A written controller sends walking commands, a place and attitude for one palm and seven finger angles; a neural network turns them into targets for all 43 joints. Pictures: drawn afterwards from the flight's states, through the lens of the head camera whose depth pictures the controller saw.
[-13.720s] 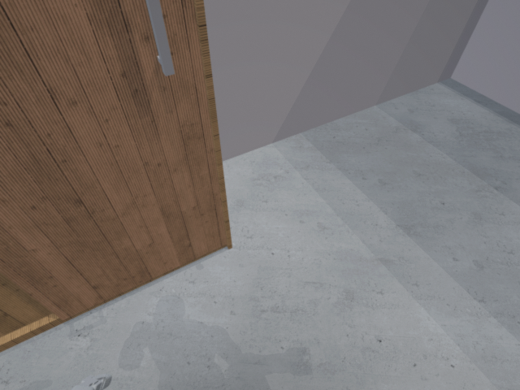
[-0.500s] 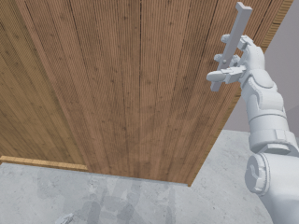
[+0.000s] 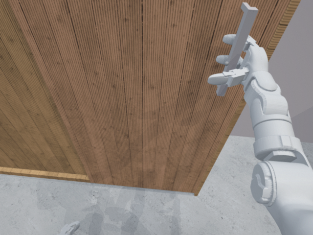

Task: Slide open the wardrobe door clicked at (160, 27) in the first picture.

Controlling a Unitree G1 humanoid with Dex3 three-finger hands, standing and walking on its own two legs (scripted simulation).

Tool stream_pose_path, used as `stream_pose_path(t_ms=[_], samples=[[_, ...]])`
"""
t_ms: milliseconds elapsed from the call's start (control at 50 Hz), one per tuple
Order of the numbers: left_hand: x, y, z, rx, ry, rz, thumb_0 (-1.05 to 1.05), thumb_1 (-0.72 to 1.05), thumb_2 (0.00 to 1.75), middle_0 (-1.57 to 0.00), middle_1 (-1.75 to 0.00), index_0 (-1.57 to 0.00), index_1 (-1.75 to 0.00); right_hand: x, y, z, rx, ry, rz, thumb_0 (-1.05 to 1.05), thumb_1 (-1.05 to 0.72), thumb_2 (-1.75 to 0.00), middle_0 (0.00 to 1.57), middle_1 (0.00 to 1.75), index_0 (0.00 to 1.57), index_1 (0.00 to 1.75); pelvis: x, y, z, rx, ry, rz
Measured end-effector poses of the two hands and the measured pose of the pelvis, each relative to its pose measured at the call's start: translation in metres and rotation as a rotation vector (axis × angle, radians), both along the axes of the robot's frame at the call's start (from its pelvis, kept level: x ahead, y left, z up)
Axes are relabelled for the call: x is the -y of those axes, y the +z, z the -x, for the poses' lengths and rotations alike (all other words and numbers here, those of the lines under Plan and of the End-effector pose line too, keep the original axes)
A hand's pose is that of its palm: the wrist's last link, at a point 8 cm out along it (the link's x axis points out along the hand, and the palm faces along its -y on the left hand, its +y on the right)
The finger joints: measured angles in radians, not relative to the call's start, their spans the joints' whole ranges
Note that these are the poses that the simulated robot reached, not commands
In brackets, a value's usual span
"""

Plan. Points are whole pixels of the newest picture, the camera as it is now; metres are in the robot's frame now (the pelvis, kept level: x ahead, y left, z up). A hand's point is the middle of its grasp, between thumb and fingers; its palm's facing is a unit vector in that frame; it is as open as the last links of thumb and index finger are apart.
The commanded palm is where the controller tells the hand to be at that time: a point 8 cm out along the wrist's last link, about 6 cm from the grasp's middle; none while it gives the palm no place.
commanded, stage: slide the fingers in behind the handle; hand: right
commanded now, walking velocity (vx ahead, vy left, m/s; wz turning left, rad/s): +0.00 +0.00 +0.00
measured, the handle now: (231, 54) +0.52 -0.13 +0.25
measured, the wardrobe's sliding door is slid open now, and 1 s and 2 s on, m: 0.00 0.00 0.00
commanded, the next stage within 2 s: grip the handle and tug to test in 0.04 s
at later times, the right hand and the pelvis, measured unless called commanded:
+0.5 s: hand (229, 64) +0.46 -0.11 +0.25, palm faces -0.01 +1.00 +0.01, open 10.9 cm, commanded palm +0.44 -0.17 +0.24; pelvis +0.00 +0.00 +0.00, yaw +0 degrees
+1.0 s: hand (227, 64) +0.46 -0.11 +0.25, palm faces -0.03 +1.00 +0.03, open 5.7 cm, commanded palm +0.44 -0.17 +0.24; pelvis +0.00 +0.00 +0.00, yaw +0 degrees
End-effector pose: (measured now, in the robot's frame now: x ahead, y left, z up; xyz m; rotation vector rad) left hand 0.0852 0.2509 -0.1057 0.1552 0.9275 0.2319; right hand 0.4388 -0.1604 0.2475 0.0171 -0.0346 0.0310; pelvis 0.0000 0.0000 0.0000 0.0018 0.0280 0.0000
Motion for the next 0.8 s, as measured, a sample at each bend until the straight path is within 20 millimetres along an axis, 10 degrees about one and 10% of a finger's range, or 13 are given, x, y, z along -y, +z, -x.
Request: stream_pose_path(t_ms=[320,800], samples=[[-0.0021,-0.0006,0.0017,-0.005,0.004,0.002,0.01,0.9,0.9,-0.2,-0.3,-0.2,-0.3,-0.0003,-0.0012,0.0003,-0.011,-0.019,0.0,-0.01,0.39,-0.35,0.31,1.21,0.31,1.22,-0.0027,0.0004,-0.0001,0.003,0.0,0.001],[-0.0047,0.0017,0.0005,0.004,0.012,-0.006,0.01,0.9,0.9,-0.2,-0.3,-0.2,-0.3,0.0076,-0.0032,-0.001,-0.012,-0.018,-0.006,0.01,-0.63,-0.79,0.42,1.36,0.4,1.35,-0.0021,0.0005,-0.0007,0.0,0.003,0.0]])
